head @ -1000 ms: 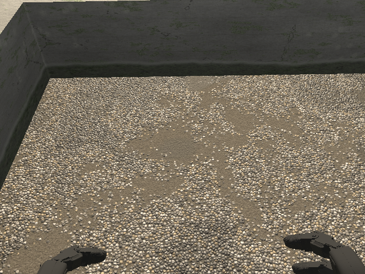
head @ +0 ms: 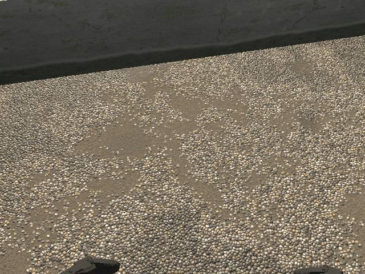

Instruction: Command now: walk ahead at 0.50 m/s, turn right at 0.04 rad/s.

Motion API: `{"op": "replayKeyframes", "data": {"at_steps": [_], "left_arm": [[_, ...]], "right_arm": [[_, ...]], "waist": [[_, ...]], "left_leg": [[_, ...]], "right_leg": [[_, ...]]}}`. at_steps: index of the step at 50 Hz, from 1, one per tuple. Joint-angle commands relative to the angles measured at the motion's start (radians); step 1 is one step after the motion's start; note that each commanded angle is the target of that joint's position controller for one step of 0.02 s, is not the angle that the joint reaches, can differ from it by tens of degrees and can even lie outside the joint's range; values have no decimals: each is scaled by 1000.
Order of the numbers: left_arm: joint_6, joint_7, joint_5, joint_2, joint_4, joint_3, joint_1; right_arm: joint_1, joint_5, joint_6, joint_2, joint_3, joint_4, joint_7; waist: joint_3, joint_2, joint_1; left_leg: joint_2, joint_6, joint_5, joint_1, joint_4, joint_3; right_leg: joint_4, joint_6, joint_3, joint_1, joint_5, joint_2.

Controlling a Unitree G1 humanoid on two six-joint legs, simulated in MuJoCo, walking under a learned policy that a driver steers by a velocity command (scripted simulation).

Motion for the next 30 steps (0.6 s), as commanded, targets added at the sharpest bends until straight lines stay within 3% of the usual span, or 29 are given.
{"op": "replayKeyframes", "data": {"at_steps": [1, 2, 6, 8, 11, 14, 22, 23, 25, 30], "left_arm": [[-20, 6, 3, 79, -105, 24, -90], [-26, 5, 9, 76, -104, 21, -97], [-32, 2, 6, 79, -104, 19, -107], [-28, 10, 5, 71, -111, 15, -134], [-32, 8, 3, 76, -113, 13, -144], [-29, 11, 6, 73, -113, 10, -149], [-33, 9, 2, 76, -110, 6, -174], [-43, 5, -5, 89, -107, 8, -178], [-48, 5, -4, 79, -100, 5, -177], [-48, 2, -6, 86, -96, 5, -186]], "right_arm": [[-49, 2, -13, -88, -27, -89, -2], [-47, -5, -5, -82, -26, -86, 2], [-41, -1, 4, -89, -26, -85, 4], [-38, 3, -7, -87, -24, -75, 2], [-35, 0, -7, -96, -22, -81, 6], [-34, 3, -3, -99, -20, -74, 5], [-35, 3, 5, -104, -17, -74, 9], [-37, 14, 3, -114, -20, -70, 8], [-35, 17, 2, -116, -21, -58, 5], [-41, 13, 9, -119, -18, -61, 11]], "waist": [[-111, 2, -8], [-120, 1, -8], [-102, -4, -7], [-102, 26, -13], [-100, -14, -15], [-98, 14, -14], [-96, -9, -20], [-94, -29, -17], [-100, 9, -18], [-92, 4, -25]], "left_leg": [[104, 8, 166, 203, -86, -82], [102, 13, 163, 186, -81, -77], [107, 20, 160, 165, -92, -76], [122, 28, 238, 138, -87, -90], [116, 24, 222, 131, -93, -86], [130, 33, 247, 110, -103, -95], [136, 32, 242, 100, -125, -93], [154, 43, 256, 115, -132, -110], [167, 55, 272, 112, -131, -118], [160, 54, 225, 104, -147, -106]], "right_leg": [[-41, -26, -74, -130, 369, -68], [-41, -22, -78, -110, 354, -66], [-28, -16, -97, -111, 346, -69], [-19, -12, -112, -76, 342, -73], [-5, -12, -120, -82, 339, -79], [-3, -5, -144, -60, 325, -85], [6, -2, -177, -56, 307, -102], [12, -7, -189, -70, 314, -110], [-1, -11, -202, -48, 310, -116], [-3, -12, -220, -47, 321, -122]]}}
